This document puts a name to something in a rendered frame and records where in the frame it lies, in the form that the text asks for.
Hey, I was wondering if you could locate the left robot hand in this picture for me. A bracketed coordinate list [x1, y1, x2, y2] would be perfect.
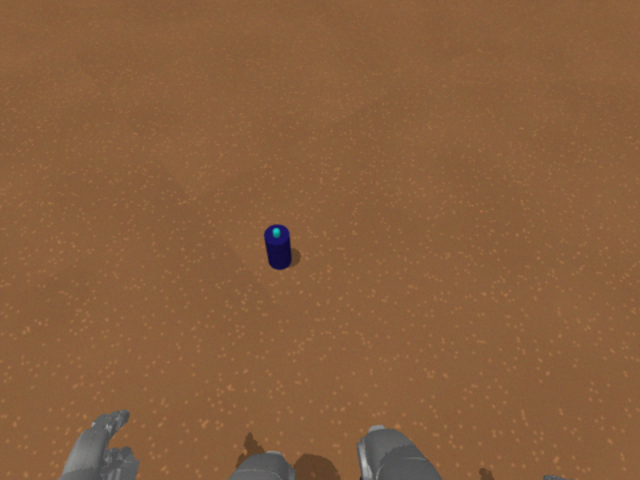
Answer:
[61, 410, 140, 480]

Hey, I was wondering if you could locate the bottle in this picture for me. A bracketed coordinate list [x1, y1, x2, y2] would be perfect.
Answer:
[264, 224, 291, 270]

